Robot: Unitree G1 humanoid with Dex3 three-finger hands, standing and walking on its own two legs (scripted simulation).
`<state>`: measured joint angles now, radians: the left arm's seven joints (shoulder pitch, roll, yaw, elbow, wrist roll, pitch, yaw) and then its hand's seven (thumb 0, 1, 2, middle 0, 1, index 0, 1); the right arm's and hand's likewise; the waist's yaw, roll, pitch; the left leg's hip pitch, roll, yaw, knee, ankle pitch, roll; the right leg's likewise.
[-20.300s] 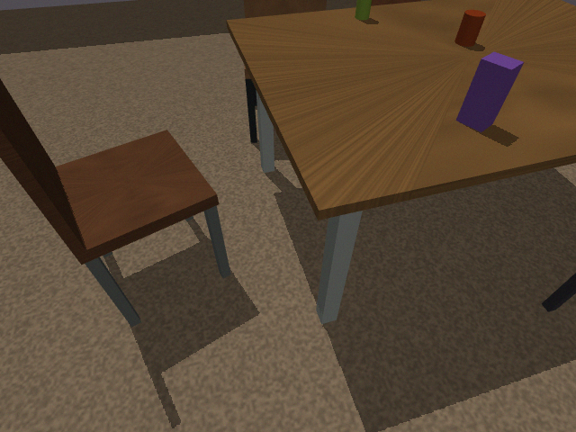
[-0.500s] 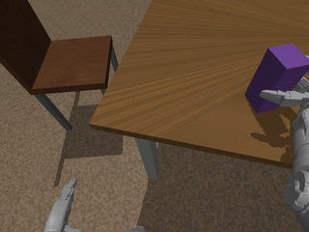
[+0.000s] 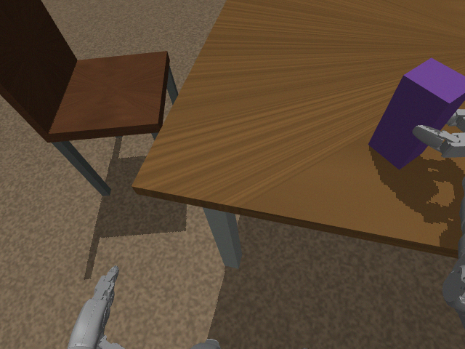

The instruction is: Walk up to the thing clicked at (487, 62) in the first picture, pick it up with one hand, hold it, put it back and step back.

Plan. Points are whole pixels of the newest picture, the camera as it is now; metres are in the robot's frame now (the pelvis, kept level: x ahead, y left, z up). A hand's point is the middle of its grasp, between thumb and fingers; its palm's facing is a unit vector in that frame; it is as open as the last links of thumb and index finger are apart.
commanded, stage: settle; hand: right
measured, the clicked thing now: (413, 119) +0.52 -0.22 +0.08
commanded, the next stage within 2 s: lift in 0.74 s
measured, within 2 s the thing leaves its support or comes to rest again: leaves its support in 0.02 s
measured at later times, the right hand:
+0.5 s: hand out of the picture +0.51 -0.26 +0.16, palm faces +0.33 +0.94 +0.00, open 10.1 cm
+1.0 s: hand out of the picture +0.51 -0.25 +0.19, palm faces +0.30 +0.95 -0.01, open 10.2 cm
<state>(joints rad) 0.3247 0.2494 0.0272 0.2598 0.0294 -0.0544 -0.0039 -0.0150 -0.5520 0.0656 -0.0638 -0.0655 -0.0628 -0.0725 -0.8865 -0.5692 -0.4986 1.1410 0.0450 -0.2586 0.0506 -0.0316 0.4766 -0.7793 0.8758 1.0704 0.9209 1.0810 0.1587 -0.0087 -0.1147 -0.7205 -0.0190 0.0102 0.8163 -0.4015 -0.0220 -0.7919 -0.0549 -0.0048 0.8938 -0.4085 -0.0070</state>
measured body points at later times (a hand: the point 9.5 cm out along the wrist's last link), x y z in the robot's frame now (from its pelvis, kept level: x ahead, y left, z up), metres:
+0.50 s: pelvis +0.00 +0.00 +0.01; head +0.08 -0.02 +0.46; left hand +0.15 +0.27 -0.03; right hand +0.48 -0.31 +0.16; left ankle -0.01 +0.14 -0.69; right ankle +0.00 -0.11 -0.69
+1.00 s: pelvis +0.01 +0.00 +0.02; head +0.07 -0.01 +0.47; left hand +0.15 +0.26 -0.04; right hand +0.49 -0.30 +0.19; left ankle -0.01 +0.14 -0.69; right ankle +0.00 -0.11 -0.69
